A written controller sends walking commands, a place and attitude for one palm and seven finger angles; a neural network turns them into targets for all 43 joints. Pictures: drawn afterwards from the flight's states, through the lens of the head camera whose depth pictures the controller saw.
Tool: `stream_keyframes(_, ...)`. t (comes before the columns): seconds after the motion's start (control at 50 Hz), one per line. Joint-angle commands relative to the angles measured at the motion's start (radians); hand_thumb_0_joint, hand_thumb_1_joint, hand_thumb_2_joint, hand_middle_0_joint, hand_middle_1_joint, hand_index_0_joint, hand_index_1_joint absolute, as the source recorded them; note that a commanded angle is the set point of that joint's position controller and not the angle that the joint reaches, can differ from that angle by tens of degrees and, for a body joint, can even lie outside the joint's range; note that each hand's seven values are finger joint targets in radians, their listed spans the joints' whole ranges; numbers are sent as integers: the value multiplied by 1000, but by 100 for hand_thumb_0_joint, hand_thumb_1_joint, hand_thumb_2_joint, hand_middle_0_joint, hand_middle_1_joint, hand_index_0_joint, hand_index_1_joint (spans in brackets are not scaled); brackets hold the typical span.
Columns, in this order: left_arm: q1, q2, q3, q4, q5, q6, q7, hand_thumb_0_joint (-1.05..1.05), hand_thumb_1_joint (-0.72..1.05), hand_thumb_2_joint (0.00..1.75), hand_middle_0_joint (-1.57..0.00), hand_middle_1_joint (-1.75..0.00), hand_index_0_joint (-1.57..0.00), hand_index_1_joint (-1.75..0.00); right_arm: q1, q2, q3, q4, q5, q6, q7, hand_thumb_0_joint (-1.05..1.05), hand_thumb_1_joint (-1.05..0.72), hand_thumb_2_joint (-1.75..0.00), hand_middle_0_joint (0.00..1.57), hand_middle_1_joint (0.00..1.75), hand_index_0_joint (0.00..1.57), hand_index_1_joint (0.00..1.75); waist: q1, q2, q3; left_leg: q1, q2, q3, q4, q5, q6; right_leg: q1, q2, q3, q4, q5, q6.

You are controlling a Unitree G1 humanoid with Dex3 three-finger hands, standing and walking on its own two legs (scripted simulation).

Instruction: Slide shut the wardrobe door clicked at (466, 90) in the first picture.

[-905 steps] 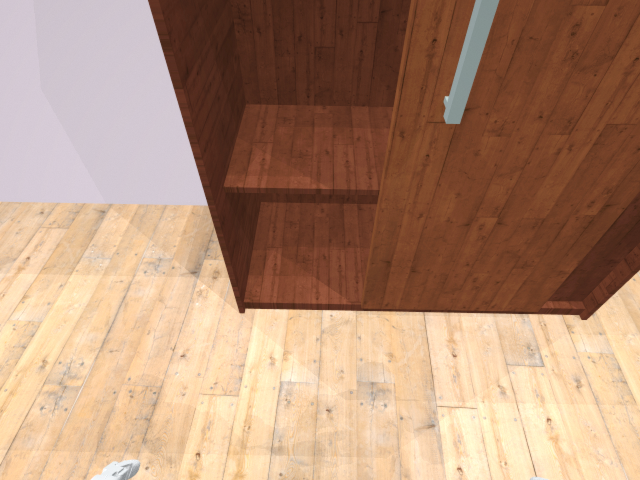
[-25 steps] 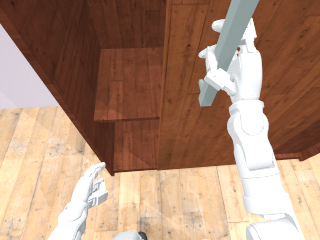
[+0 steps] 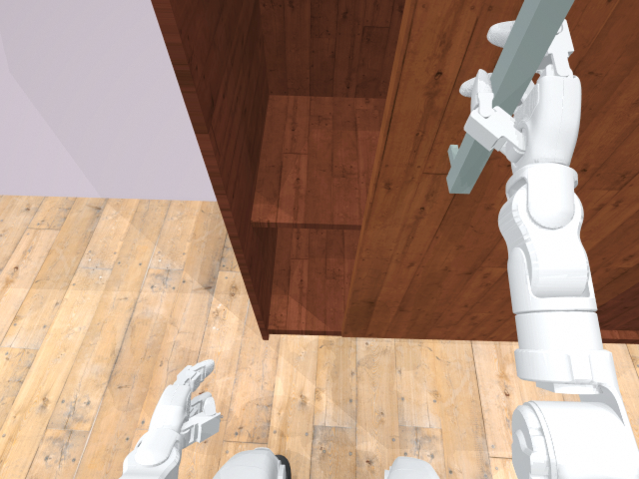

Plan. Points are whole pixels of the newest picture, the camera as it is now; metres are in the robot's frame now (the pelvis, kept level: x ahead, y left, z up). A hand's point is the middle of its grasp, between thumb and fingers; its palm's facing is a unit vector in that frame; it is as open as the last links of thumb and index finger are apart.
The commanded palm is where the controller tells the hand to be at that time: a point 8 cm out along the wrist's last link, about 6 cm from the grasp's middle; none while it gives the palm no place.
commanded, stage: step sideways, sliding the door along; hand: right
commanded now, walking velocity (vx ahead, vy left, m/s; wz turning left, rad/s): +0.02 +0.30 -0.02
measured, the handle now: (503, 64) +0.47 -0.17 +0.24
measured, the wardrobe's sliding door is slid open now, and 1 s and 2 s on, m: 0.23 0.03 0.00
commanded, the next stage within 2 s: stop walking and hold the door there in 1.38 s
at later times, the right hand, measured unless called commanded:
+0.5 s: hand (410, 109) +0.42 -0.08 +0.22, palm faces +0.23 +0.97 -0.08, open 6.5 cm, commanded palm +0.40 -0.06 +0.23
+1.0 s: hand (275, 109) +0.43 +0.05 +0.21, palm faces +0.11 +0.99 -0.08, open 6.7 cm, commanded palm +0.40 +0.07 +0.22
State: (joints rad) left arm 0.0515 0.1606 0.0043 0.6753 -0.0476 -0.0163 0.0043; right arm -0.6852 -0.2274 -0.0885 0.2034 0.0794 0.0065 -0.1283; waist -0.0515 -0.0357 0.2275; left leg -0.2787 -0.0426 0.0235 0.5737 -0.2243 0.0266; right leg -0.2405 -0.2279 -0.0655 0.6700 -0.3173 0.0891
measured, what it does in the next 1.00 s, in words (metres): steps to the left: right foot, then right foot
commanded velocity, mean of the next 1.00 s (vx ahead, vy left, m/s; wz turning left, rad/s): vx -0.10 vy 0.29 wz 0.09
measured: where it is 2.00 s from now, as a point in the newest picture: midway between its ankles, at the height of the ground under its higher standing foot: outside the picture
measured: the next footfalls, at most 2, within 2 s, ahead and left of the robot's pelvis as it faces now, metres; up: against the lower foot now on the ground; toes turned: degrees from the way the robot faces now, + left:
right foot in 0.46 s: +0.01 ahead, -0.11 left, +0.00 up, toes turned -10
right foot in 0.86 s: +0.02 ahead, +0.00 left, +0.00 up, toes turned -12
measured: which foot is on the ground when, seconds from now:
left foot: down 0.00-0.86, up 0.88-1.00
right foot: down 0.00-0.34, up 0.36-0.44, down 0.46-0.64, up 0.66-0.84, down 0.86-1.00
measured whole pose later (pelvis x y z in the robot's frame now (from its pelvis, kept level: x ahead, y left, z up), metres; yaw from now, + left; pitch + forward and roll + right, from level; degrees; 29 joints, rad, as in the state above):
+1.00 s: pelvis +0.02 +0.19 +0.00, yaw -4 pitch -2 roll +0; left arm 0.03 0.20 0.05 0.62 -0.04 -0.03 -0.02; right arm -0.70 -0.15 0.05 0.16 0.09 -0.01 -0.11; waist -0.14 -0.02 0.22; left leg -0.42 -0.03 -0.07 0.85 -0.36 0.01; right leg -0.18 -0.17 -0.09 0.54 -0.31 0.12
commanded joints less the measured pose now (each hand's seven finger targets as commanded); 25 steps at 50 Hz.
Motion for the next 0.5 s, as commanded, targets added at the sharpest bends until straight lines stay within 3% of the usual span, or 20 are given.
stream_keyframes(0.0, -80, 123, 55, -122, -14, -72, 32, 0, 90, 90, -20, -30, -20, -30, -543, 29, 210, -321, 3, -120, 58, 0, -90, -90, 45, 140, 45, 140, 63, 162, -595, 268, 235, -218, -131, 684, 80, 30, 136, 41, 59, -123, -60)
stream_keyframes(0.02, -81, 124, 50, -118, -10, -78, 32, 0, 90, 90, -20, -30, -20, -30, -599, 50, 234, -358, 7, -128, 54, 0, -90, -90, 45, 140, 45, 140, 73, 126, -608, 264, 211, -195, -108, 622, 65, 67, 119, 42, -53, -32, -67)
stream_keyframes(0.04, -81, 124, 47, -108, -12, -82, 29, 0, 90, 90, -20, -30, -20, -30, -643, 88, 272, -355, 11, -135, 53, 0, -90, -90, 45, 140, 45, 140, 83, 74, -636, 223, 174, -129, -66, 519, 36, 170, 80, 51, -167, 186, -81)
stream_keyframes(0.08, -88, 168, 69, -134, -8, -71, 13, 0, 90, 90, -20, -30, -20, -30, -671, 139, 319, -334, 29, -136, 66, 0, -90, -90, 45, 140, 45, 140, 78, -174, -642, 33, 56, -38, 111, 159, -35, 326, -156, 244, -207, 701, -168)
stream_keyframes(0.1, -73, 173, 76, -129, -5, -61, -7, 0, 90, 90, -20, -30, -20, -30, -643, 150, 308, -216, 24, -124, 77, 0, -90, -90, 45, 140, 45, 140, 60, -170, -633, -13, 43, -67, 189, -122, -31, 320, -210, 282, -252, 698, -207)
stream_keyframes(0.12, -77, 176, 79, -137, 2, -60, -12, 0, 90, 90, -20, -30, -20, -30, -671, 138, 293, -238, 17, -125, 78, 0, -90, -90, 45, 140, 45, 140, 50, -190, -585, -39, 48, -77, 205, -169, -22, 307, -214, 229, -236, 705, -213)
stream_keyframes(0.14, -84, 167, 68, -136, 7, -61, -12, 0, 90, 90, -20, -30, -20, -30, -712, 143, 306, -264, 17, -128, 80, 0, -90, -90, 45, 140, 45, 140, 59, -220, -568, -31, 56, -75, 208, -162, -17, 287, -189, 186, -222, 716, -207)
stream_keyframes(0.2, -60, 186, 73, -129, 2, -61, -16, 0, 90, 90, -20, -30, -20, -30, -709, 114, 279, -226, 28, -125, 74, 0, -90, -90, 45, 140, 45, 140, 66, -236, -604, 29, 56, -67, 24, -14, 3, 400, -148, 114, -112, 888, -158)
stream_keyframes(0.26, -60, 175, 67, -144, -23, -51, -10, 0, 90, 90, -20, -30, -20, -30, -705, 83, 262, -241, 16, -113, 79, 0, -90, -90, 45, 140, 45, 140, 71, -61, -635, 202, 81, -53, -121, 421, 7, 302, -37, 52, -25, 752, -95)
stream_keyframes(0.28, -57, 176, 68, -130, -31, -50, 1, 0, 90, 90, -20, -30, -20, -30, -683, 44, 237, -250, 19, -104, 70, 0, -90, -90, 45, 140, 45, 140, 81, 49, -678, 311, 143, -114, -109, 687, 33, 224, 9, 31, 21, 656, -75)
stream_keyframes(0.3, -61, 179, 80, -124, -27, -49, 8, 0, 90, 90, -20, -30, -20, -30, -633, 24, 208, -210, 11, -99, 68, 0, -90, -90, 45, 140, 45, 140, 66, 149, -686, 420, 179, -165, -84, 891, 59, 100, 62, 34, 76, 396, -54)
stream_keyframes(0.32, -80, 167, 80, -123, -27, -50, 13, 0, 90, 90, -20, -30, -20, -30, -649, 28, 213, -210, 6, -104, 71, 0, -90, -90, 45, 140, 45, 140, 57, 195, -660, 447, 214, -218, -82, 1019, 73, 11, 109, 39, 114, 106, -51)
stream_keyframes(0.34, -81, 142, 72, -118, -25, -52, 14, 0, 90, 90, -20, -30, -20, -30, -659, 39, 228, -211, 6, -117, 75, 0, -90, -90, 45, 140, 45, 140, 50, 173, -635, 445, 234, -230, -85, 1028, 67, -44, 134, 39, 124, -54, -61)
stream_keyframes(0.36, -79, 127, 64, -118, -22, -57, 15, 0, 90, 90, -20, -30, -20, -30, -676, 58, 246, -223, 9, -131, 79, 0, -90, -90, 45, 140, 45, 140, 44, 165, -618, 434, 234, -229, -83, 989, 59, -65, 134, 47, 87, -110, -72)
stream_keyframes(0.38, -67, 139, 63, -109, -21, -60, 21, 0, 90, 90, -20, -30, -20, -30, -704, 69, 267, -263, 15, -144, 74, 0, -90, -90, 45, 140, 45, 140, 61, 148, -632, 441, 220, -200, -53, 942, 64, -31, 109, 56, -27, -29, -78)
stream_keyframes(0.4, -64, 136, 59, -111, -17, -58, 26, 0, 90, 90, -20, -30, -20, -30, -696, 80, 272, -262, 20, -149, 74, 0, -90, -90, 45, 140, 45, 140, 67, 130, -653, 414, 197, -156, -16, 895, 50, 56, 82, 49, -104, 148, -83)
stream_keyframes(0.42, -53, 163, 69, -110, -11, -58, 27, 0, 90, 90, -20, -30, -20, -30, -698, 70, 268, -292, 22, -152, 73, 0, -90, -90, 45, 140, 45, 140, 72, 66, -689, 298, 158, -101, 33, 788, 18, 221, 21, 77, -140, 479, -102)
stream_keyframes(0.44, -51, 187, 84, -118, -7, -54, 19, 0, 90, 90, -20, -30, -20, -30, -674, 82, 274, -281, 26, -145, 77, 0, -90, -90, 45, 140, 45, 140, 75, -59, -700, 108, 97, -61, 70, 527, -32, 396, -94, 185, -131, 848, -155)
stream_keyframes(0.46, -39, 194, 88, -130, -4, -46, 2, 0, 90, 90, -20, -30, -20, -30, -659, 120, 295, -261, 36, -137, 89, 0, -90, -90, 45, 140, 45, 140, 81, -145, -683, -46, 57, -83, 129, 87, -43, 488, -198, 280, -135, 1034, -214)
stream_keyframes(0.48, -47, 200, 82, -145, -5, -35, -18, 0, 90, 90, -20, -30, -20, -30, -646, 126, 296, -216, 33, -123, 93, 0, -90, -90, 45, 140, 45, 140, 59, -187, -632, -120, 40, -109, 185, -132, -24, 520, -213, 272, -160, 1038, -230)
